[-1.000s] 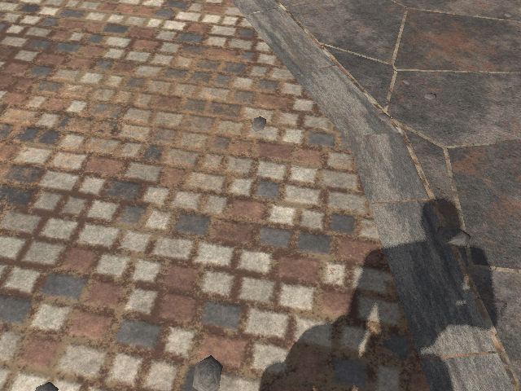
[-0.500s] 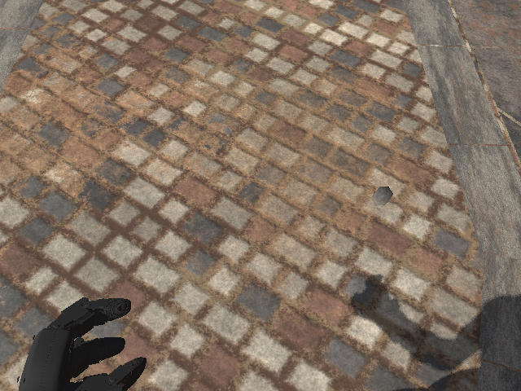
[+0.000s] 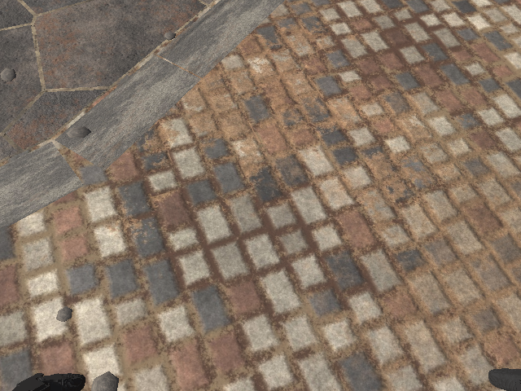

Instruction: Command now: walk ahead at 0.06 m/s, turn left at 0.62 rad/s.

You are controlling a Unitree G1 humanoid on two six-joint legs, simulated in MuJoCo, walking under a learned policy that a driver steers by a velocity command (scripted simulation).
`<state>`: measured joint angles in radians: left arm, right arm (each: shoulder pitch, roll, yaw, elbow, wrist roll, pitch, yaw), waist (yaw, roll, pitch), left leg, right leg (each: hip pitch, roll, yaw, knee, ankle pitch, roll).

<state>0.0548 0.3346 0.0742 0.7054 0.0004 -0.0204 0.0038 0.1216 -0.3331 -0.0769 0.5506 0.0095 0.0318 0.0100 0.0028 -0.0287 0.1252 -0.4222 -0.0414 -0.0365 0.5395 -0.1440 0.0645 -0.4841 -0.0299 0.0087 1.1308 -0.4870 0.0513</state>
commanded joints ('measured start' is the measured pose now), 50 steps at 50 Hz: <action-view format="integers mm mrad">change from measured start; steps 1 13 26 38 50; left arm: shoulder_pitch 66 113 150 36 -5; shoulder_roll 104 105 111 45 51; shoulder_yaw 25 -1 22 26 15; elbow -37 -56 -34 -107 -138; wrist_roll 7 47 17 -1 25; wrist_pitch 9 7 19 -12 9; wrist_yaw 12 -13 33 4 49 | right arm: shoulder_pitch -42 64 12 18 94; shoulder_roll -146 6 -110 -157 -114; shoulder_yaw -39 19 -35 -72 -73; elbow -76 13 45 -13 6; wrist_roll -18 -30 13 33 21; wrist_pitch -12 -4 13 -6 30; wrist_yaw -29 -28 -25 -47 -45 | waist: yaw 20 -32 47 11 -19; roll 124 -58 6 186 -84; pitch -276 -217 -230 -270 -94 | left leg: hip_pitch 207 -1 106 324 -273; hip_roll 231 16 69 173 67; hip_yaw -258 -171 -92 -536 -63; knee -161 139 69 -97 706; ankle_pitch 392 -255 218 358 -161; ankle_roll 194 -29 -11 119 -169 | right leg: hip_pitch -27 338 368 11 331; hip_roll -10 -198 -128 100 -190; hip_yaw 26 219 28 100 80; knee -37 -758 -640 -379 -865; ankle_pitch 77 509 448 14 458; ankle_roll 24 -102 -134 -13 -229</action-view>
